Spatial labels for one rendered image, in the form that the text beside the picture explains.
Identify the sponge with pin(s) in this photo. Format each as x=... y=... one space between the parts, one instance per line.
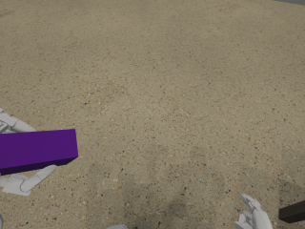
x=29 y=151

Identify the table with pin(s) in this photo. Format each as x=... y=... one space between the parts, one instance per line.
x=292 y=213

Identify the right robot hand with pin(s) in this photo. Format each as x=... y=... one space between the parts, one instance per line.
x=258 y=220

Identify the left robot hand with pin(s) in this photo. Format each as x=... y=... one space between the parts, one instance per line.
x=18 y=184

